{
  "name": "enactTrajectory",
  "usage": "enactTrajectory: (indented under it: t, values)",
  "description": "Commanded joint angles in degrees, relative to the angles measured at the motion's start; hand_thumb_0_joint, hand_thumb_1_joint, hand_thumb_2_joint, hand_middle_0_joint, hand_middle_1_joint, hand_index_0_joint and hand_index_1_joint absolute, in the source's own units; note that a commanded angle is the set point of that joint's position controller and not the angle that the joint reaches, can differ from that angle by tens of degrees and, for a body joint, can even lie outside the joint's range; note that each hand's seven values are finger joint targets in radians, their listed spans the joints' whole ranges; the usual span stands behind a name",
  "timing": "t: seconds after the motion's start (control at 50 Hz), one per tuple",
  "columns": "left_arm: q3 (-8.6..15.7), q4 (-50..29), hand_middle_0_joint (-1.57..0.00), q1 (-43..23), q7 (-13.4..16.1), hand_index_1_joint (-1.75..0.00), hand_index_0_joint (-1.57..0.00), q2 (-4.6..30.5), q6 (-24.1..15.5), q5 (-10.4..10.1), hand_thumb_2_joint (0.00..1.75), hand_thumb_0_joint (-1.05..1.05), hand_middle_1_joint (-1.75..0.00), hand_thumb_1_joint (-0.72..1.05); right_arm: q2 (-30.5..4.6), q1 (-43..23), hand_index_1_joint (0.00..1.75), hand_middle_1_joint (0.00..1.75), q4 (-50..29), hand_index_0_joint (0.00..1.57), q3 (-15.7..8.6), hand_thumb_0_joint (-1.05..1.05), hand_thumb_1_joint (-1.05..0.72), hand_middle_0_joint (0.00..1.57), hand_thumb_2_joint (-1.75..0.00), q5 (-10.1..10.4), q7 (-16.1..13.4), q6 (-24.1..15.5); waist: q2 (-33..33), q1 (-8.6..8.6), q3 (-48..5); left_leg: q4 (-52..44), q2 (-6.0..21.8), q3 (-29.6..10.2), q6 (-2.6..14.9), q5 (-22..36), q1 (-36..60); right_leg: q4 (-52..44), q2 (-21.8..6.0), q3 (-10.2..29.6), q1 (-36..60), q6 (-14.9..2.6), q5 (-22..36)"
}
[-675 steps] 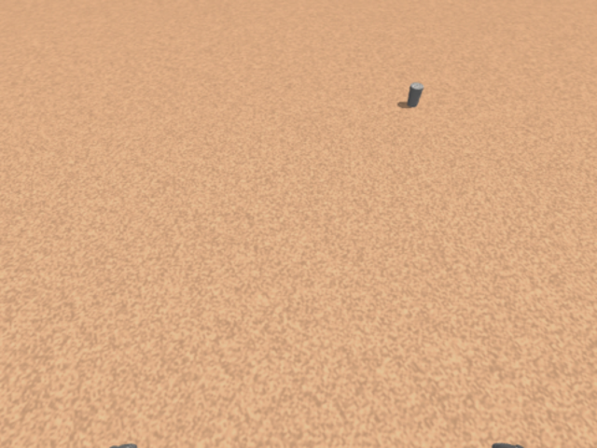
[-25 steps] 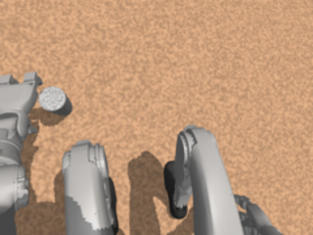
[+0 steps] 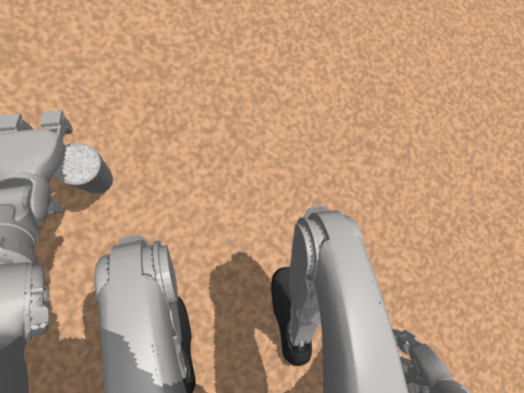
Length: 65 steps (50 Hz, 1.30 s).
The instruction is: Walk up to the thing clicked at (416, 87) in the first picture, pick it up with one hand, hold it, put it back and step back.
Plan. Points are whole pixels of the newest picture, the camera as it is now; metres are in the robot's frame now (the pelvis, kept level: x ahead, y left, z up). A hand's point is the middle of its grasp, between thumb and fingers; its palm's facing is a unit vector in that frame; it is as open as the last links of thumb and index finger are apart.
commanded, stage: approach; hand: left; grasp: from above
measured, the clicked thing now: (88, 172) +0.47 +0.26 -0.28
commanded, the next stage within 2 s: rest palm in 0.20 s
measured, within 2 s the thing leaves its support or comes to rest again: neither
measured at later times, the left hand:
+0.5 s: hand (62, 174) +0.45 +0.28 -0.19, palm faces -0.54 -0.09 -0.84, open 13.6 cm
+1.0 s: hand (74, 163) +0.48 +0.27 -0.23, palm faces -0.41 -0.05 -0.91, open 14.1 cm
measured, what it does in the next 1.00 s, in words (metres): stands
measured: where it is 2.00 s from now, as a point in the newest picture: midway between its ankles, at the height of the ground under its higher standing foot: (237, 347)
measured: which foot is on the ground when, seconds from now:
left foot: down 0.00-1.00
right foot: down 0.00-1.00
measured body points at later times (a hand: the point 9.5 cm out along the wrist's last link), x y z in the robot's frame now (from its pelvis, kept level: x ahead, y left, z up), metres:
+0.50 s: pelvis +0.00 +0.00 -0.01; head +0.25 +0.04 +0.36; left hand +0.47 +0.28 -0.14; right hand +0.02 -0.28 -0.11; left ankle +0.08 +0.12 -0.31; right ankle +0.10 -0.13 -0.31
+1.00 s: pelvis +0.01 +0.00 -0.04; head +0.26 +0.07 +0.33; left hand +0.49 +0.27 -0.18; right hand +0.05 -0.27 -0.13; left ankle +0.08 +0.12 -0.31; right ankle +0.10 -0.13 -0.31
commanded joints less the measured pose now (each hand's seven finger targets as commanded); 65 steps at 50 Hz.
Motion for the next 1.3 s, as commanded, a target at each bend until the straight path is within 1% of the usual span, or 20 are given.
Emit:
enactTrajectory:
  t: [0.0, 0.14, 0.24, 0.36, 0.38, 0.46, 0.52, 0.56, 0.6, 0.68, 0.76, 0.84, 0.88, 0.96, 0.98, 1.0, 1.04, 1.06, 1.12, 1.28]
  values:
    - [-1.4, -8.2, -0.06, -26.9, 2.5, -1.06, -0.1, 8.9, 0.3, -0.8, 0.95, 0.0, -1.11, -0.47, -14.0, 13.9, 0.3, 0.3, 0.6, 0.2, -3.8, 0.0, -0.9, 0.2, -0.89, 0.1, -0.8, -0.5, 14.2, -5.08, -38.2, -13.7, -2.1, 3.0, 0.89, 9.3, 30.4, -14.7, 3.4, -4.6, 17.1, -2.96, 10.9]
    - [2.2, 1.6, -0.07, -24.1, 4.3, -1.07, -0.11, 14.3, 5.3, 1.9, 0.98, 0.0, -1.11, -0.46, -14.6, 12.9, 0.3, 0.3, -0.8, 0.2, -1.7, 0.0, -0.9, 0.2, -0.89, -0.2, -0.7, -0.2, 19.1, -3.18, -38.3, -15.0, -2.1, 2.7, 0.12, 11.5, 31.9, -11.7, 3.1, -5.2, 16.7, -3.6, 12.8]
    - [4.6, 2.3, -0.09, -20.0, 3.4, -1.13, -0.12, 17.1, 8.0, 0.2, 1.03, 0.0, -1.17, -0.45, -14.8, 11.7, 0.3, 0.3, -2.6, 0.2, -0.8, 0.0, -0.9, 0.2, -0.89, 0.7, -0.3, 0.3, 17.9, -1.58, -38.7, -14.7, -2.4, 3.8, 0.78, 12.4, 28.1, -11.7, 3.1, -4.7, 19.6, -3.53, 14.1]
    - [2.9, 1.8, -0.05, -18.4, -1.6, -1.07, -0.09, 15.1, 6.5, -4.4, 0.92, 0.0, -1.12, -0.47, -14.0, 12.2, 0.3, 0.3, -2.7, 0.2, -1.0, 0.0, -0.9, 0.2, -0.9, 0.9, 0.0, 0.3, 8.1, -3.75, -34.6, -11.9, -2.5, 4.8, 2.52, 8.0, 18.0, -14.3, 3.6, -3.1, 25.4, -2.08, 10.8]
    - [3.5, 0.9, -0.05, -19.2, -2.3, -1.07, -0.09, 16.3, 5.3, -4.5, 0.94, 0.0, -1.12, -0.48, -14.6, 11.6, 0.3, 0.3, -3.6, 0.2, -1.0, 0.0, -0.9, 0.2, -0.9, 0.5, -0.1, 0.1, 6.3, -4.81, -33.6, -11.1, -2.4, 4.3, 2.62, 7.2, 17.1, -14.4, 3.6, -3.3, 25.6, -1.91, 9.9]
    - [0.1, 0.9, -0.05, -21.2, -3.7, -1.07, -0.09, 12.3, -0.5, -4.3, 0.95, 0.0, -1.1, -0.49, -14.2, 13.6, 0.3, 0.3, -1.9, 0.2, -0.7, 0.0, -0.9, 0.2, -0.9, -0.4, 0.0, -0.3, 7.1, -6.29, -33.2, -9.1, -2.6, 3.4, 1.88, 6.4, 16.8, -13.5, 3.9, -3.7, 24.3, -2.02, 8.4]
    - [0.0, -0.2, -0.05, -21.2, -1.5, -1.04, -0.08, 14.3, -4.7, -1.9, 0.95, 0.0, -1.07, -0.5, -15.0, 14.0, 0.3, 0.3, -1.5, 0.2, -0.1, 0.0, -0.9, 0.2, -0.9, -1.3, 0.3, -0.8, 10.7, -6.35, -31.8, -8.6, -2.5, 2.7, 0.99, 5.7, 20.6, -12.5, 4.2, -5.0, 20.5, -2.38, 6.8]
    - [1.7, -1.3, -0.05, -20.3, 1.7, -1.03, -0.08, 16.5, -6.6, 0.0, 0.94, 0.0, -1.06, -0.5, -15.4, 13.0, 0.3, 0.3, -1.3, 0.2, 0.1, 0.0, -0.9, 0.2, -0.9, -1.6, 0.2, -0.9, 16.1, -4.81, -33.3, -9.6, -2.4, 2.3, -0.04, 6.8, 25.6, -10.7, 4.2, -6.0, 17.8, -2.97, 7.4]
    - [2.6, -2.2, -0.04, -19.8, 5.3, -1.01, -0.07, 16.8, -7.3, 2.3, 0.94, 0.0, -1.04, -0.5, -15.9, 11.7, 0.3, 0.3, -1.2, 0.2, -0.2, 0.0, -0.9, 0.2, -0.9, -2.2, 0.3, -0.8, 20.5, -5.01, -33.9, -10.2, -2.1, 1.8, -0.69, 7.7, 29.2, -8.8, 4.2, -7.1, 15.0, -2.96, 8.6]
    - [4.2, 1.2, -0.04, -21.2, 12.1, -1.0, -0.07, 16.8, -5.2, 6.0, 0.95, 0.0, -1.02, -0.48, -16.3, 9.4, 0.3, 0.3, -0.1, 0.2, -0.2, 0.0, -0.89, 0.2, -0.9, -4.0, 1.6, -1.6, 25.2, -6.68, -33.4, -10.3, -1.6, 0.7, -1.34, 10.2, 33.2, -5.2, 4.1, -9.0, 10.5, -2.46, 11.2]
    - [3.6, 6.2, -0.05, -24.2, 15.8, -1.0, -0.07, 15.6, -0.9, 6.2, 0.97, 0.0, -1.02, -0.48, -16.9, 8.9, 0.3, 0.3, 0.9, 0.2, 0.4, 0.0, -0.9, 0.2, -0.9, -5.7, 3.6, -2.7, 25.1, -8.65, -30.8, -9.5, -1.5, 0.3, -1.05, 10.9, 31.1, -4.9, 4.1, -9.6, 8.9, -2.15, 12.8]
    - [3.5, 10.6, -0.05, -24.6, 15.2, -1.0, -0.07, 16.1, 2.7, 4.6, 0.97, 0.0, -1.03, -0.49, -17.6, 9.5, 0.3, 0.3, 0.5, 0.2, 1.4, 0.0, -0.9, 0.2, -0.9, -6.1, 5.5, -4.1, 23.4, -9.77, -29.2, -8.0, -1.6, 0.9, -0.23, 9.8, 28.0, -5.3, 4.0, -9.4, 10.3, -2.0, 12.6]
    - [4.5, 11.4, -0.05, -22.6, 14.2, -1.0, -0.07, 17.3, 4.0, 2.7, 0.96, 0.0, -1.03, -0.49, -17.6, 9.8, 0.3, 0.3, 0.1, 0.2, 1.8, 0.0, -0.9, 0.2, -0.9, -6.0, 5.9, -4.3, 21.2, -8.66, -30.7, -7.2, -1.6, 1.2, 0.27, 10.5, 26.3, -6.5, 4.3, -8.7, 13.0, -2.13, 13.4]
    - [3.1, 14.9, -0.04, -22.0, 9.1, -1.0, -0.07, 14.7, 4.2, -0.9, 0.93, 0.0, -1.03, -0.48, -17.3, 10.4, 0.3, 0.3, -1.2, 0.2, 2.4, 0.0, -0.89, 0.2, -0.9, -5.9, 6.8, -5.4, 13.4, -10.38, -28.5, -4.9, -1.8, 1.1, 1.47, 10.3, 20.7, -7.5, 4.3, -8.2, 16.7, -1.76, 13.8]
    - [6.6, 16.3, -0.04, -18.8, 8.3, -1.0, -0.06, 19.9, 4.1, -0.9, 0.95, 0.0, -1.02, -0.5, -17.7, 12.2, 0.3, 0.3, -0.4, 0.2, 2.9, 0.0, -0.9, 0.2, -0.9, -5.7, 6.6, -5.3, 12.8, -9.16, -29.1, -5.4, -2.1, 1.2, 1.61, 10.8, 19.7, -7.8, 4.1, -8.1, 19.3, -1.59, 14.0]
    - [6.5, 15.9, -0.04, -16.6, 7.2, -1.0, -0.06, 20.1, 3.8, -1.6, 0.96, 0.0, -1.02, -0.51, -18.3, 11.8, 0.3, 0.3, -1.3, 0.2, 2.4, 0.0, -0.9, 0.2, -0.9, -5.2, 6.3, -5.0, 12.5, -7.6, -29.3, -6.0, -2.1, 1.1, 1.5, 10.7, 19.3, -7.8, 4.1, -7.9, 19.5, -1.8, 13.3]
    - [5.7, 13.6, -0.05, -17.0, 5.6, -1.01, -0.06, 19.3, 2.4, -2.2, 0.96, 0.0, -1.03, -0.5, -18.3, 12.0, 0.3, 0.3, -1.4, 0.2, 2.5, 0.0, -0.9, 0.2, -0.9, -5.1, 6.2, -4.8, 13.7, -8.13, -30.6, -6.7, -2.1, 0.9, 1.32, 10.2, 19.8, -8.1, 4.4, -8.0, 21.1, -1.93, 12.9]
    - [2.6, 12.9, -0.04, -19.1, 4.8, -1.01, -0.07, 16.3, 1.4, -2.1, 0.94, 0.0, -1.04, -0.5, -17.6, 10.6, 0.3, 0.3, -2.1, 0.2, 2.9, 0.0, -0.9, 0.2, -0.9, -5.0, 6.3, -4.8, 13.2, -8.88, -29.8, -6.0, -1.9, 0.8, 1.37, 8.6, 18.8, -7.9, 4.8, -7.9, 20.3, -2.02, 11.9]
    - [5.4, 9.1, -0.05, -19.9, 4.7, -1.01, -0.06, 22.5, -2.0, -1.7, 0.98, 0.0, -1.02, -0.53, -17.8, 12.1, 0.3, 0.3, -1.6, 0.2, 3.8, 0.0, -0.9, 0.2, -0.9, -4.4, 5.8, -4.3, 12.5, -8.19, -31.5, -5.0, -2.0, 0.7, 1.45, 9.6, 18.4, -8.2, 4.8, -7.7, 23.1, -1.79, 12.8]
    - [4.5, 13.3, -0.05, -18.2, 9.9, -0.99, -0.04, 20.7, -6.1, 3.2, 1.0, 0.0, -0.98, -0.54, -17.9, 10.8, 0.3, 0.3, -1.0, 0.2, 4.9, 0.0, -0.89, 0.2, -0.9, -6.5, 5.4, -4.1, 17.6, -8.64, -27.9, -5.7, -1.7, 0.2, 0.18, 8.4, 21.9, -7.1, 5.8, -9.5, 17.7, -2.43, 11.5]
